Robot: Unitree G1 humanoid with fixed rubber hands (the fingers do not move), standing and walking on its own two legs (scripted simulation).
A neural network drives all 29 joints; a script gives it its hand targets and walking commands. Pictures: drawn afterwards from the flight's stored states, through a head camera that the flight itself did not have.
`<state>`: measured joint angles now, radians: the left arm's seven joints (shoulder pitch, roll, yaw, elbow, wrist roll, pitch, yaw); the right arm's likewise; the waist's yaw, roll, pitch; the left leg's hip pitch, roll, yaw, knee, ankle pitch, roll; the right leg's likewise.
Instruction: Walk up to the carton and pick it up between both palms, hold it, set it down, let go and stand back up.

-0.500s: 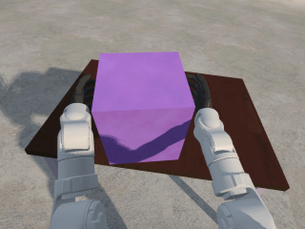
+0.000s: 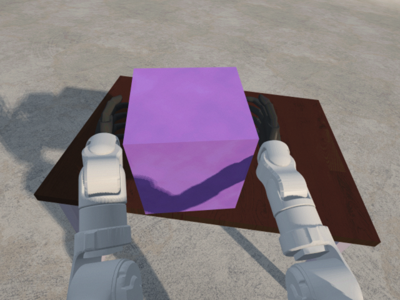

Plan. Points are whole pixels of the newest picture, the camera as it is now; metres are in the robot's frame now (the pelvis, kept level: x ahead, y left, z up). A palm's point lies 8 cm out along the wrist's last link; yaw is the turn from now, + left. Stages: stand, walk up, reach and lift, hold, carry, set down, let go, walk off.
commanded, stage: hold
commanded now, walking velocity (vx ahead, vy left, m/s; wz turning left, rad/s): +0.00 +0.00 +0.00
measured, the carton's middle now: (188, 144) +0.41 +0.01 +0.11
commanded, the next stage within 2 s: set down in 0.70 s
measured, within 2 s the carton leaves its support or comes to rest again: neither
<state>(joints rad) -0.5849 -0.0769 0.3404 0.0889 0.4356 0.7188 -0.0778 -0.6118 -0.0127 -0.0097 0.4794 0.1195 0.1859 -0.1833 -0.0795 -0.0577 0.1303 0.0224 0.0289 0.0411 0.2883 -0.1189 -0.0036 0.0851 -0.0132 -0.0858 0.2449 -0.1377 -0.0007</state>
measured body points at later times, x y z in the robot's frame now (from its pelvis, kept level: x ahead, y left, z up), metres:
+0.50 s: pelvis +0.00 +0.00 +0.00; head -0.03 +0.02 +0.45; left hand +0.37 +0.17 +0.17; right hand +0.37 -0.14 +0.17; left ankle +0.04 +0.12 -0.75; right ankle +0.01 -0.12 -0.75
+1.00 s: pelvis +0.01 +0.00 +0.00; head -0.02 +0.01 +0.45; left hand +0.39 +0.16 +0.18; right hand +0.39 -0.15 +0.19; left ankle +0.04 +0.12 -0.75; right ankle +0.01 -0.12 -0.75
